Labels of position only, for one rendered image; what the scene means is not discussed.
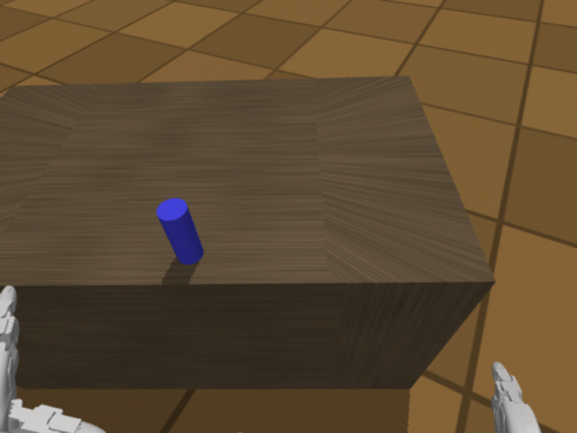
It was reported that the left robot hand can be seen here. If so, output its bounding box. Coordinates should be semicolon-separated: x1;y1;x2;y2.
0;285;106;433

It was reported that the can can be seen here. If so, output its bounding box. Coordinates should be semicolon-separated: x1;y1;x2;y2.
157;198;204;264

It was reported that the right robot hand can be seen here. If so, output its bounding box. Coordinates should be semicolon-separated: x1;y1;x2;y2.
491;362;541;433

